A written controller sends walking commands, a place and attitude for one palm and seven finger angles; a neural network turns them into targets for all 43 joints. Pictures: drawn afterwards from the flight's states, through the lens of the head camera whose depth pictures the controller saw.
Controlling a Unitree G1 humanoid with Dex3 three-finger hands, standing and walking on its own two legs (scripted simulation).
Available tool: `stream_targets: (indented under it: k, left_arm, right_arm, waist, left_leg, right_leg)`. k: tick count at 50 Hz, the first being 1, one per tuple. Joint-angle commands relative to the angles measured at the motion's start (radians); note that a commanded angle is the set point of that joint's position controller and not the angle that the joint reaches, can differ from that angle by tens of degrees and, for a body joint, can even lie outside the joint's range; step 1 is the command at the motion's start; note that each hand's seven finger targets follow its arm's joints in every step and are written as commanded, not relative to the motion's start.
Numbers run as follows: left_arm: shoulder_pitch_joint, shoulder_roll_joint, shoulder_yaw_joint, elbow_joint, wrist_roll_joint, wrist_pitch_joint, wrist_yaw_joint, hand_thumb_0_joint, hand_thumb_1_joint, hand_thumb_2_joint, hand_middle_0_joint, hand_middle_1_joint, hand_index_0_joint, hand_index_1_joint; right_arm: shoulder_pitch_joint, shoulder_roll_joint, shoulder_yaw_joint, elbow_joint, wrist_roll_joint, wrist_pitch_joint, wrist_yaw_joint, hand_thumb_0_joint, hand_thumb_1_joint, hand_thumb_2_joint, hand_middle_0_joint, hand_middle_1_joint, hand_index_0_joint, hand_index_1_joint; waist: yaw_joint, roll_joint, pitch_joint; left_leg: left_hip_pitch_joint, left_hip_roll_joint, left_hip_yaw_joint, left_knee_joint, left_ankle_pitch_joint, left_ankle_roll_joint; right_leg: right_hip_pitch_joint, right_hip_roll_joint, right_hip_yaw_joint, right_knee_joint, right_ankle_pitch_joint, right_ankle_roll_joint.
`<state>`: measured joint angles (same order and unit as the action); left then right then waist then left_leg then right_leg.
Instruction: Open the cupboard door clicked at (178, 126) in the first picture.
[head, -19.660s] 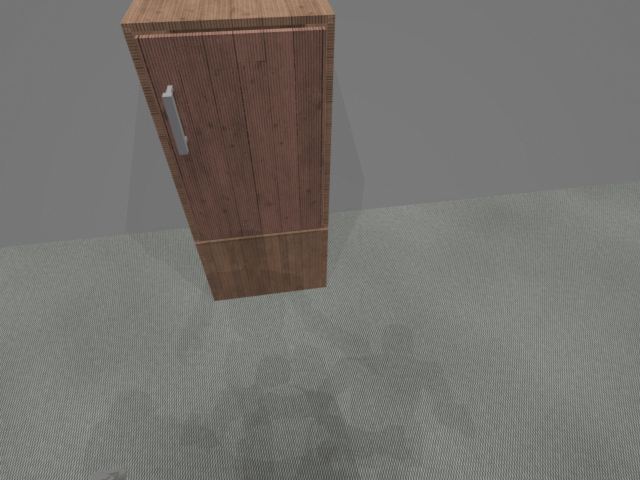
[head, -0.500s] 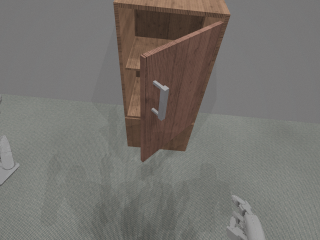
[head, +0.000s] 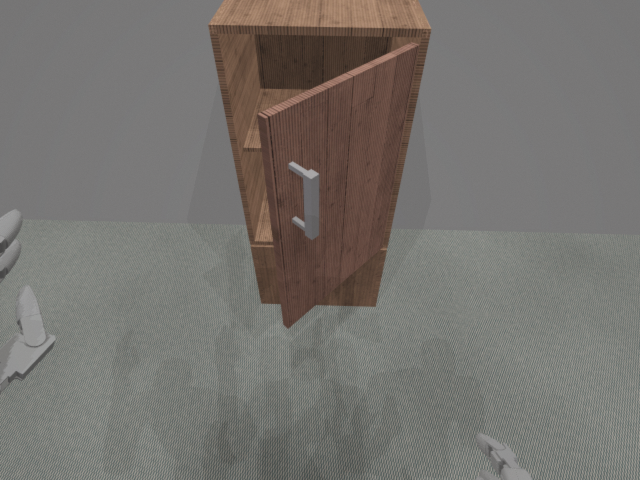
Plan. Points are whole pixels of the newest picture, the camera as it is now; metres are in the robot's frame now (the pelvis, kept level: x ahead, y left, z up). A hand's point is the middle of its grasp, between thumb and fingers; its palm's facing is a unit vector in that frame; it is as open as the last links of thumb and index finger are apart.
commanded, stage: let the arm hang, fingers relaxed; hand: left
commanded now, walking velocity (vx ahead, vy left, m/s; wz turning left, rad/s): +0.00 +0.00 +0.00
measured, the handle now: (303, 201) +0.56 +0.06 +0.02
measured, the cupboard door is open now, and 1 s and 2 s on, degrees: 47 47 47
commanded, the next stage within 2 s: look to check the result in 1.10 s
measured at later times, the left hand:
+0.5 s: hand out of the picture -0.01 +0.18 -0.16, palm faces +0.09 -0.97 -0.24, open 7.1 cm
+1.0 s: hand out of the picture -0.02 +0.15 -0.17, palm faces +0.09 -0.98 -0.18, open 7.3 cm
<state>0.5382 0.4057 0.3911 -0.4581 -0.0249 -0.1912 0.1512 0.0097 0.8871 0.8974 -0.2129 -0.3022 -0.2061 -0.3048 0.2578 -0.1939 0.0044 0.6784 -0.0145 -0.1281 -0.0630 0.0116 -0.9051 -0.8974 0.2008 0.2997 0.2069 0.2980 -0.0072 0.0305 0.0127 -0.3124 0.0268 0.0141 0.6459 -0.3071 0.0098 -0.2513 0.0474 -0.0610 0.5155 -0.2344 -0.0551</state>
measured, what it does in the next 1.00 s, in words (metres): stands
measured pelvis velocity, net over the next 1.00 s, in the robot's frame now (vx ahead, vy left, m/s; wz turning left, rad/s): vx -0.01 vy -0.01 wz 0.04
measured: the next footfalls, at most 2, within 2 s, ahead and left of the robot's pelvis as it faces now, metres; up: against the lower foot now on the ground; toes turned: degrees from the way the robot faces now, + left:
none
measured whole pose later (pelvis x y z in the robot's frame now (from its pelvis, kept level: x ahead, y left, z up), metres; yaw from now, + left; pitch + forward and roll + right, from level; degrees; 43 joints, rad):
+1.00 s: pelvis -0.01 -0.01 +0.01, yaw +2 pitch -2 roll +0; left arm 0.28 0.11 0.02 1.16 0.01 0.01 0.04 0.01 0.92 0.90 -0.20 -0.30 -0.20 -0.30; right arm 0.35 -0.09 -0.01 1.13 -0.03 0.01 -0.04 0.00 -0.91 -0.90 0.19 0.30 0.20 0.30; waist -0.01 0.03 0.04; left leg -0.19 0.00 0.02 0.43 -0.21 0.01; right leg -0.21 0.02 -0.09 0.42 -0.19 -0.06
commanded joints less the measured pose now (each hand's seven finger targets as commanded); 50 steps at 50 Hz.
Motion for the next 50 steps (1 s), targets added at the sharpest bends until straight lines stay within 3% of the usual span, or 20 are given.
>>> stream_targets:
  k: [1, 2, 3, 4, 5, 6, 7, 8, 9, 10, 11, 12, 13, 15, 16, 17, 21, 27, 37, 50]
  left_arm:
    - [-0.115, -0.096, -0.243, 0.607, 0.072, 0.179, -0.128, 0.000, 0.900, 0.900, -0.200, -0.300, -0.200, -0.300]
    - [-0.130, -0.134, -0.266, 0.643, 0.069, 0.196, -0.133, 0.000, 0.900, 0.900, -0.200, -0.300, -0.200, -0.300]
    - [-0.131, -0.140, -0.282, 0.683, 0.063, 0.206, -0.140, 0.000, 0.900, 0.900, -0.200, -0.300, -0.200, -0.300]
    - [-0.149, -0.145, -0.293, 0.722, 0.062, 0.209, -0.143, 0.000, 0.900, 0.900, -0.200, -0.300, -0.200, -0.300]
    - [-0.179, -0.144, -0.296, 0.763, 0.061, 0.206, -0.143, 0.000, 0.900, 0.900, -0.200, -0.300, -0.200, -0.300]
    - [-0.216, -0.132, -0.296, 0.817, 0.059, 0.206, -0.140, 0.000, 0.900, 0.900, -0.200, -0.300, -0.200, -0.300]
    - [-0.256, -0.122, -0.302, 0.890, 0.055, 0.208, -0.137, 0.000, 0.900, 0.900, -0.200, -0.300, -0.200, -0.300]
    - [-0.249, -0.115, -0.304, 0.967, 0.052, 0.205, -0.135, 0.000, 0.900, 0.900, -0.200, -0.300, -0.200, -0.300]
    - [-0.232, -0.096, -0.307, 1.050, 0.051, 0.197, -0.134, 0.000, 0.900, 0.900, -0.200, -0.300, -0.200, -0.300]
    - [-0.222, -0.077, -0.315, 1.122, 0.048, 0.187, -0.132, 0.000, 0.900, 0.900, -0.200, -0.300, -0.200, -0.300]
    - [-0.237, -0.059, -0.323, 1.188, 0.044, 0.182, -0.132, 0.000, 0.900, 0.900, -0.200, -0.300, -0.200, -0.300]
    - [-0.253, -0.048, -0.329, 1.238, 0.041, 0.179, -0.129, 0.000, 0.900, 0.900, -0.200, -0.300, -0.200, -0.300]
    - [-0.271, -0.064, -0.336, 1.282, 0.038, 0.178, -0.129, 0.000, 0.900, 0.900, -0.200, -0.300, -0.200, -0.300]
    - [-0.283, -0.125, -0.322, 1.325, 0.041, 0.178, -0.123, 0.000, 0.900, 0.900, -0.200, -0.300, -0.200, -0.300]
    - [-0.281, -0.127, -0.330, 1.351, 0.036, 0.181, -0.124, 0.000, 0.900, 0.900, -0.200, -0.300, -0.200, -0.300]
    - [-0.270, -0.133, -0.335, 1.375, 0.035, 0.183, -0.122, 0.000, 0.900, 0.900, -0.200, -0.300, -0.200, -0.300]
    - [-0.264, -0.140, -0.352, 1.468, 0.031, 0.184, -0.125, 0.000, 0.900, 0.900, -0.200, -0.300, -0.200, -0.300]
    - [-0.239, -0.146, -0.359, 1.551, 0.029, 0.181, -0.118, 0.000, 0.900, 0.900, -0.200, -0.300, -0.200, -0.300]
    - [-0.211, -0.174, -0.359, 1.594, 0.030, 0.186, -0.111, 0.000, 0.900, 0.900, -0.200, -0.300, -0.200, -0.300]
    - [-0.200, -0.203, -0.351, 1.590, 0.032, 0.184, -0.113, 0.000, 0.900, 0.900, -0.200, -0.300, -0.200, -0.300]
  right_arm:
    - [0.033, -0.130, -0.087, 0.065, 0.012, 0.031, 0.080, 0.000, -0.900, -0.900, 0.200, 0.300, 0.200, 0.300]
    - [0.051, -0.109, -0.073, 0.055, 0.002, 0.060, 0.077, 0.000, -0.900, -0.900, 0.200, 0.300, 0.200, 0.300]
    - [0.041, -0.117, -0.063, 0.046, -0.008, 0.076, 0.072, 0.000, -0.900, -0.900, 0.200, 0.300, 0.200, 0.300]
    - [0.009, -0.145, -0.059, 0.037, -0.020, 0.083, 0.064, 0.000, -0.900, -0.900, 0.200, 0.300, 0.200, 0.300]
    - [-0.005, -0.171, -0.056, 0.030, -0.032, 0.084, 0.055, 0.000, -0.900, -0.900, 0.200, 0.300, 0.200, 0.300]
    - [-0.012, -0.179, -0.054, 0.038, -0.037, 0.087, 0.046, 0.000, -0.900, -0.900, 0.200, 0.300, 0.200, 0.300]
    - [-0.033, -0.176, -0.048, 0.058, -0.039, 0.091, 0.044, 0.000, -0.900, -0.900, 0.200, 0.300, 0.200, 0.300]
    - [-0.047, -0.155, -0.038, 0.080, -0.037, 0.095, 0.041, 0.000, -0.900, -0.900, 0.200, 0.300, 0.200, 0.300]
    - [-0.055, -0.128, -0.032, 0.104, -0.028, 0.100, 0.039, 0.000, -0.900, -0.900, 0.200, 0.300, 0.200, 0.300]
    - [-0.042, -0.106, -0.029, 0.132, -0.015, 0.109, 0.037, 0.000, -0.900, -0.900, 0.200, 0.300, 0.200, 0.300]
    - [-0.014, -0.085, -0.027, 0.164, -0.008, 0.121, 0.035, 0.000, -0.900, -0.900, 0.200, 0.300, 0.200, 0.300]
    - [0.008, -0.073, -0.031, 0.186, -0.004, 0.132, 0.033, 0.000, -0.900, -0.900, 0.200, 0.300, 0.200, 0.300]
    - [0.026, -0.063, -0.031, 0.219, -0.003, 0.138, 0.032, 0.000, -0.900, -0.900, 0.200, 0.300, 0.200, 0.300]
    - [0.051, -0.031, -0.033, 0.258, -0.015, 0.140, 0.030, 0.000, -0.900, -0.900, 0.200, 0.300, 0.200, 0.300]
    - [0.047, -0.026, -0.027, 0.275, -0.015, 0.140, 0.030, 0.000, -0.900, -0.900, 0.200, 0.300, 0.200, 0.300]
    - [0.043, -0.031, -0.027, 0.283, -0.014, 0.142, 0.028, 0.000, -0.900, -0.900, 0.200, 0.300, 0.200, 0.300]
    - [0.081, -0.038, -0.027, 0.340, -0.008, 0.142, 0.027, 0.000, -0.900, -0.900, 0.200, 0.300, 0.200, 0.300]
    - [0.127, -0.024, -0.018, 0.401, -0.004, 0.140, 0.025, 0.000, -0.900, -0.900, 0.200, 0.300, 0.200, 0.300]
    - [0.165, 0.008, -0.015, 0.443, -0.008, 0.146, 0.023, 0.000, -0.900, -0.900, 0.200, 0.300, 0.200, 0.300]
    - [0.181, 0.031, -0.019, 0.438, -0.013, 0.138, 0.019, 0.000, -0.900, -0.900, 0.200, 0.300, 0.200, 0.300]
  waist:
    - [-0.052, -0.097, -0.089]
    - [-0.046, -0.129, -0.084]
    - [-0.028, -0.137, -0.069]
    - [-0.008, -0.125, -0.042]
    - [0.003, -0.119, -0.044]
    - [0.005, -0.102, -0.054]
    - [0.010, -0.004, -0.034]
    - [0.030, 0.017, -0.045]
    - [0.040, -0.017, -0.060]
    - [0.029, -0.063, -0.076]
    - [0.008, -0.082, -0.080]
    - [-0.006, -0.120, -0.060]
    - [-0.017, -0.090, -0.043]
    - [-0.025, 0.072, -0.034]
    - [-0.014, 0.136, -0.017]
    - [-0.002, 0.120, -0.017]
    - [0.000, -0.008, 0.020]
    - [0.002, -0.045, 0.037]
    - [0.001, -0.037, 0.099]
    - [0.002, -0.015, 0.106]
  left_leg:
    - [-0.007, 0.028, -0.041, 0.113, 0.014, 0.010]
    - [-0.004, 0.036, -0.061, 0.016, 0.143, 0.028]
    - [0.009, 0.073, -0.127, -0.047, 0.245, 0.064]
    - [-0.013, 0.133, -0.223, -0.099, 0.304, 0.108]
    - [-0.026, 0.173, -0.294, -0.131, 0.430, 0.142]
    - [-0.039, 0.185, -0.313, -0.159, 0.520, 0.153]
    - [-0.063, 0.171, -0.279, -0.198, 0.542, 0.138]
    - [-0.078, 0.139, -0.220, -0.188, 0.538, 0.115]
    - [-0.069, 0.083, -0.136, -0.148, 0.453, 0.070]
    - [-0.033, 0.024, -0.059, -0.109, 0.287, 0.028]
    - [0.006, -0.013, -0.019, -0.085, 0.127, 0.009]
    - [0.046, -0.019, -0.005, -0.075, 0.049, 0.005]
    - [0.074, -0.012, -0.004, -0.088, 0.026, 0.007]
    - [0.124, 0.016, -0.028, -0.160, 0.125, 0.015]
    - [0.104, 0.032, -0.051, -0.199, 0.155, 0.022]
    - [0.091, 0.049, -0.068, -0.218, 0.154, 0.028]
    - [0.072, 0.051, -0.074, -0.271, 0.122, 0.031]
    - [0.100, 0.053, -0.060, -0.295, 0.137, 0.031]
    - [0.084, 0.043, -0.050, -0.302, 0.062, 0.029]
    - [0.039, 0.047, -0.069, -0.317, 0.038, 0.033]
  right_leg:
    - [-0.091, -0.260, 0.141, 0.005, 0.226, -0.100]
    - [-0.078, -0.218, 0.072, 0.073, 0.210, -0.058]
    - [-0.125, -0.170, 0.040, 0.124, 0.136, -0.018]
    - [-0.152, -0.118, 0.026, 0.160, 0.054, 0.013]
    - [-0.125, -0.093, 0.027, 0.189, 0.078, 0.031]
    - [-0.068, -0.084, 0.032, 0.197, 0.095, 0.042]
    - [-0.032, -0.085, 0.046, 0.193, 0.072, 0.042]
    - [0.055, -0.099, 0.065, 0.122, 0.119, 0.040]
    - [0.113, -0.137, 0.115, 0.047, 0.253, 0.026]
    - [0.128, -0.199, 0.183, -0.022, 0.363, -0.004]
    - [0.112, -0.251, 0.225, -0.091, 0.368, -0.032]
    - [0.083, -0.258, 0.224, -0.139, 0.364, -0.037]
    - [0.056, -0.255, 0.216, -0.171, 0.305, -0.041]
    - [0.025, -0.210, 0.163, -0.174, 0.167, -0.032]
    - [0.037, -0.178, 0.137, -0.167, 0.127, -0.016]
    - [0.059, -0.158, 0.119, -0.177, 0.101, -0.004]
    - [0.087, -0.154, 0.108, -0.217, 0.031, -0.010]
    - [0.082, -0.153, 0.097, -0.237, 0.005, -0.008]
    - [0.010, -0.151, 0.109, -0.254, -0.119, -0.010]
    - [0.010, -0.143, 0.106, -0.219, -0.092, -0.011]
